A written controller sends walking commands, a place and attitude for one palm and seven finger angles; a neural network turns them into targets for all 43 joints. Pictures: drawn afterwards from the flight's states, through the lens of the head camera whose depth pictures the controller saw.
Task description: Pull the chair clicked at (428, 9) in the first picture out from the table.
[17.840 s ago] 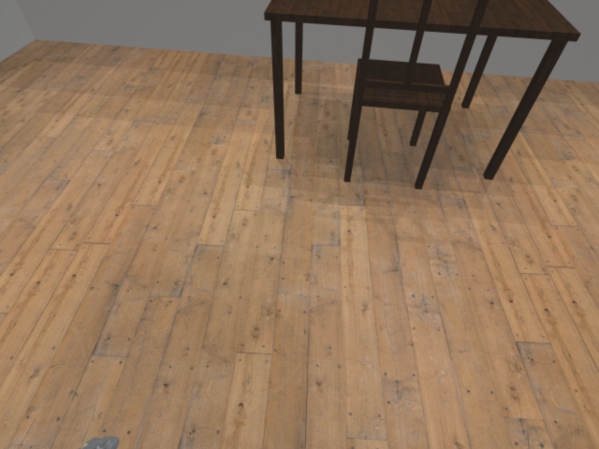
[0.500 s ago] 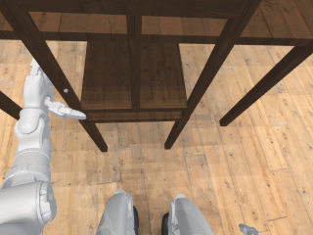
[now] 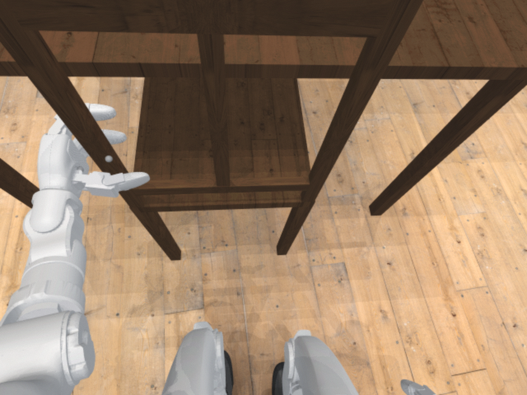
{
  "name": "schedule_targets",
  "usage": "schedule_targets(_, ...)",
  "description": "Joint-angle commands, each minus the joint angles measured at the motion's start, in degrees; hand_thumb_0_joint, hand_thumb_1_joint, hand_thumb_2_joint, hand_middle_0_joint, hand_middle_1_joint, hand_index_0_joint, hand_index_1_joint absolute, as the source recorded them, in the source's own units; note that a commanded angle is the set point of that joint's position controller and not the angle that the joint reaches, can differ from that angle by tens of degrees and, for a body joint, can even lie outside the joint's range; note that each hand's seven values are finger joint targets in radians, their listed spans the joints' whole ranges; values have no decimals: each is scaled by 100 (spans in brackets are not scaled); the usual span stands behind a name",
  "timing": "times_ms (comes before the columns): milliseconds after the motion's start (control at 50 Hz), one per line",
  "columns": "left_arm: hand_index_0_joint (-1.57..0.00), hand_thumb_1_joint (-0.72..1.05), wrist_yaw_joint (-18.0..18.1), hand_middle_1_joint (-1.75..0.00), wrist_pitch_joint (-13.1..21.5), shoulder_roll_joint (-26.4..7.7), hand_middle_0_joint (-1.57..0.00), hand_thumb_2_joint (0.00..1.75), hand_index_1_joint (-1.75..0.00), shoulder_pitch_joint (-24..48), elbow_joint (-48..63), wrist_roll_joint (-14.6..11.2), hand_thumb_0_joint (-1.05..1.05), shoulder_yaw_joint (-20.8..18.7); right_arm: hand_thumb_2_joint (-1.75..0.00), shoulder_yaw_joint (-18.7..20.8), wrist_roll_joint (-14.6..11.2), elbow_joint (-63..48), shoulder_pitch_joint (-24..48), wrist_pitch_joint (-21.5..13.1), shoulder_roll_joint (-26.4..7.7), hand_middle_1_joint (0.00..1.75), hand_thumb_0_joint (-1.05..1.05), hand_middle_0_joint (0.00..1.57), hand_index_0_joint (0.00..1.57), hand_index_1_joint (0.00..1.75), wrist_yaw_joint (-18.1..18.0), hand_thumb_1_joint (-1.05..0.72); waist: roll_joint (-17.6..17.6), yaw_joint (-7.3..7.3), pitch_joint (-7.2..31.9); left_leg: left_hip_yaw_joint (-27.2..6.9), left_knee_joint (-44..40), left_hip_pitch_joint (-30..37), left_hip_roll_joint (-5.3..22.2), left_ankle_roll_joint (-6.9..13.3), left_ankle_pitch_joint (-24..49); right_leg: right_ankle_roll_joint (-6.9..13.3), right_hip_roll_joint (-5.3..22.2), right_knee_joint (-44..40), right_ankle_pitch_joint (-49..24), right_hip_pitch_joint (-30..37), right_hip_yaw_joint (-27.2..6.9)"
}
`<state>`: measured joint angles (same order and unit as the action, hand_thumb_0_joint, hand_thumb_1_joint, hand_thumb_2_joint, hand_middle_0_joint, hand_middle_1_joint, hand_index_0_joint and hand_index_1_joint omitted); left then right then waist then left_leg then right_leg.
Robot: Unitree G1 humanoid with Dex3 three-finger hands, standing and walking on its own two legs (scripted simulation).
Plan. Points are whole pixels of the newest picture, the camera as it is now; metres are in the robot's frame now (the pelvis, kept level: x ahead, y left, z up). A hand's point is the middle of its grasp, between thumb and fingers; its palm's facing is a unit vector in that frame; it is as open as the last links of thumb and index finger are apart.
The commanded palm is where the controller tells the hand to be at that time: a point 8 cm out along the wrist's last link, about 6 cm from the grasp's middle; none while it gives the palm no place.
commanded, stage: hook a spindle and tug to test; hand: left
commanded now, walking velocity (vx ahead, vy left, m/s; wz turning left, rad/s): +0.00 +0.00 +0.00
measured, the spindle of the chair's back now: (218, 130) +0.48 +0.06 +0.05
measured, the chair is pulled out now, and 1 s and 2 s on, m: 0.00 0.02 0.09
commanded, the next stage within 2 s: step backward, pulling the chair out in 0.92 s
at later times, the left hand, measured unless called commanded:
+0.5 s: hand (110, 159) +0.45 +0.22 +0.02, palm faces +0.06 -1.00 -0.04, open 5.7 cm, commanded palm +0.41 +0.27 +0.02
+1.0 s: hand (108, 176) +0.42 +0.22 +0.02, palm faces +0.05 -1.00 -0.04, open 5.8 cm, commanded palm +0.39 +0.26 +0.02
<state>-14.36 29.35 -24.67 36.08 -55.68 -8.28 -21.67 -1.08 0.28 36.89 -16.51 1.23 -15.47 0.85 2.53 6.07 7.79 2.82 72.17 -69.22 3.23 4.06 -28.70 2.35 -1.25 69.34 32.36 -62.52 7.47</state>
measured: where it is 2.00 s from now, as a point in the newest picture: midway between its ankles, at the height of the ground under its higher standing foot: outside the picture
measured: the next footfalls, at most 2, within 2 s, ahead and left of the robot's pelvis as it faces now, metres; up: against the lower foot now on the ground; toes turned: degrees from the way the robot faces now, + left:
none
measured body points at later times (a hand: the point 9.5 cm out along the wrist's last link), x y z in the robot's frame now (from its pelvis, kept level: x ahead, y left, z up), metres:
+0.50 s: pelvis +0.00 +0.00 +0.00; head +0.15 +0.02 +0.43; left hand +0.44 +0.28 +0.02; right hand +0.07 -0.26 -0.11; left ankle +0.04 +0.08 -0.62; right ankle +0.00 -0.10 -0.62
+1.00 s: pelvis +0.02 +0.01 +0.01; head +0.16 +0.03 +0.44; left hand +0.41 +0.27 +0.03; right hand +0.11 -0.25 -0.10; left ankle +0.04 +0.08 -0.62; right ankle +0.00 -0.10 -0.62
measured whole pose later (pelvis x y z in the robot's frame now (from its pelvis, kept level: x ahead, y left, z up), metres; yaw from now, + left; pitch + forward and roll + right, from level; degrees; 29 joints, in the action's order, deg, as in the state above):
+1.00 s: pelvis +0.02 +0.01 +0.01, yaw -1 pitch +25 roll -4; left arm -13.3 26.9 -19.5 19.7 -37.8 -11.2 -20.1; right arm -0.2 0.0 33.8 -15.4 -1.2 -14.7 2.0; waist 2.3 5.6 8.6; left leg 4.6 69.1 -64.8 3.1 4.7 -30.0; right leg 1.1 -1.6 66.0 32.6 -58.8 5.1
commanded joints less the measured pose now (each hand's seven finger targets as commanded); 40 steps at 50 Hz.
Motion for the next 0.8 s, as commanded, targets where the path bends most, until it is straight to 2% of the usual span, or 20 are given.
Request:
schedule_targets(0, -50, 34, -99, -145, 474, -1093, -50, 66, -145, 1890, 1240, -73, 0, -8, -90, 375, 7, -324, -714, -112, -1003, 30, 0, 20, 20, 30, -57, -90, 633, 107, 2873, -866, -703, 3108, -89, -251, 2253, -43, -109, -857, -1705, 360, -504)
schedule_targets(40, -50, 45, -113, -145, 446, -1014, -50, 71, -145, 1985, 1113, -95, 0, 49, -90, 371, -3, -298, -739, -112, -1010, 30, 0, 20, 20, 30, -61, -90, 458, 177, 2768, -868, -670, 2987, -98, -220, 2187, -43, -125, -853, -1685, 341, -500)
schedule_targets(80, -50, 56, -115, -145, 446, -1319, -50, 76, -145, 2065, 1051, -76, 0, -171, -90, 370, 5, -267, -755, -104, -1044, 30, 0, 20, 20, 30, -76, -90, 430, 141, 2792, -832, -628, 2803, -115, -205, 2122, -55, -118, -850, -1730, 492, -556)
schedule_targets(140, -50, 73, -178, -145, 434, -1245, -50, 83, -145, 2098, 1039, -88, 0, -113, -90, 365, 3, -269, -748, -108, -1020, 30, 0, 20, 20, 30, -85, -90, 527, 168, 2813, -787, -580, 2790, -129, -186, 2177, -56, -114, -835, -1793, 469, -572)
schedule_targets(160, -50, 79, -188, -145, 411, -1335, -50, 85, -145, 1942, 962, -86, 0, -218, -90, 362, -6, -284, -769, -98, -1031, 30, 0, 20, 20, 30, -84, -90, 454, 107, 2843, -811, -605, 2815, -118, -204, 2205, -51, -121, -831, -1792, 508, -557)
schedule_targets(200, -50, 90, -225, -145, 355, -1405, -50, 90, -145, 1847, 906, -139, 0, -311, -90, 354, -13, -303, -739, -95, -1036, 30, 0, 20, 20, 30, -92, -90, 398, 94, 2814, -768, -598, 2685, -132, -192, 2122, -69, -117, -868, -1791, 602, -582)
schedule_targets(240, -50, 90, -252, -145, 354, -1507, -50, 90, -145, 2043, 943, -149, 0, -349, -90, 336, -17, -297, -758, -108, -1033, 30, 0, 20, 20, 30, -115, -90, 404, 121, 2772, -755, -551, 2549, -138, -167, 2147, -59, -127, -818, -1851, 654, -597)
schedule_targets(260, -50, 90, -267, -145, 371, -1451, -50, 90, -145, 1955, 1107, -164, 0, -337, -90, 342, -14, -334, -731, -123, -1013, 30, 0, 20, 20, 30, -100, -90, 581, 66, 2915, -757, -572, 2712, -134, -187, 2221, -62, -120, -818, -1878, 644, -591)
schedule_targets(280, -50, 90, -269, -145, 394, -1578, -50, 90, -145, 1818, 1282, -181, 0, -452, -90, 362, -5, -355, -735, -127, -1040, 30, 0, 20, 20, 30, -102, -90, 615, 11, 3099, -797, -594, 2932, -117, -211, 2399, -50, -119, -801, -1971, 662, -573)
schedule_targets(300, -50, 90, -282, -145, 382, -1465, -50, 90, -145, 1646, 1434, -199, 0, -378, -90, 365, -7, -397, -719, -138, -1009, 30, 0, 20, 20, 30, -90, -90, 684, -9, 3149, -808, -634, 3060, -117, -223, 2554, -53, -119, -817, -2056, 701, -554)
schedule_targets(340, -50, 90, -230, -145, 317, -1532, -50, 90, -145, 1304, 1362, -219, 0, -498, -90, 357, -12, -424, -724, -144, -1015, 30, 0, 20, 20, 30, -71, -90, 440, -47, 3037, -777, -645, 2861, -127, -201, 2542, -59, -133, -826, -2125, 838, -558)
schedule_targets(360, -50, 90, -224, -145, 314, -1501, -50, 90, -145, 1291, 1483, -217, 0, -475, -90, 351, -10, -436, -695, -145, -992, 30, 0, 20, 20, 30, -64, -90, 453, -37, 3031, -735, -642, 2810, -123, -194, 2525, -80, -128, -844, -2200, 918, -588)
schedule_targets(400, -50, 90, -232, -145, 280, -1643, -50, 90, -145, 849, 1540, -218, 0, -643, -90, 356, -22, -495, -677, -149, -993, 30, 0, 20, 20, 30, -53, -90, 442, -154, 3000, -717, -710, 2770, -117, -218, 2540, -66, -131, -852, -2239, 1063, -586)
schedule_targets(440, -50, 90, -238, -145, 289, -1433, -50, 90, -145, 804, 1811, -246, 0, -481, -90, 366, -33, -550, -645, -181, -965, 30, 0, 20, 20, 30, -30, -90, 596, -135, 3000, -723, -735, 2937, -112, -217, 2681, -56, -139, -839, -2279, 979, -562)
schedule_targets(480, -50, 90, -191, -145, 279, -1598, -50, 90, -145, 430, 1975, -277, 0, -682, -90, 384, -27, -584, -651, -191, -983, 30, 0, 20, 20, 30, -9, -90, 592, -235, 3059, -737, -798, 3047, -91, -250, 2871, -56, -142, -848, -2397, 1075, -542)
schedule_targets(520, -50, 90, -189, -145, 254, -1365, -50, 90, -145, 266, 2074, -292, 0, -502, -90, 378, -38, -624, -608, -206, -949, 30, 0, 20, 20, 30, 15, -90, 542, -190, 2904, -715, -841, 3023, -82, -255, 2818, -70, -143, -886, -2362, 1044, -533)
schedule_targets(680, -50, 90, -64, -145, 284, -1142, -50, 90, -145, -508, 2691, -362, 0, -470, -90, 453, -30, -702, -632, -289, -943, 30, 0, 20, 20, 30, 54, -90, 625, -287, 3064, -786, -912, 3454, -24, -335, 3572, -81, -141, -850, -2603, 1023, -477)
schedule_targets(720, -50, 90, -48, -145, 251, -951, -50, 90, -145, -681, 2715, -386, 0, -345, -90, 457, -45, -703, -610, -300, -919, 30, 0, 20, 20, 30, 61, -90, 480, -247, 2881, -773, -935, 3405, -16, -334, 3576, -91, -146, -885, -2617, 1025, -460)
schedule_targets(760, -50, 90, -20, -145, 286, -947, -50, 90, -145, -722, 2881, -370, 0, -315, -90, 456, -37, -702, -606, -327, -923, 30, 0, 20, 20, 30, 74, -90, 668, -271, 2931, -808, -934, 3539, -1, -365, 3792, -76, -141, -842, -2626, 958, -454)
schedule_targets(780, -50, 90, -12, -145, 272, -886, -50, 90, -145, -869, 2906, -396, 0, -330, -90, 471, -36, -724, -604, -335, -908, 30, 0, 20, 20, 30, 83, -90, 599, -304, 2965, -786, -924, 3526, -14, -361, 3782, -86, -140, -849, -2656, 1016, -458)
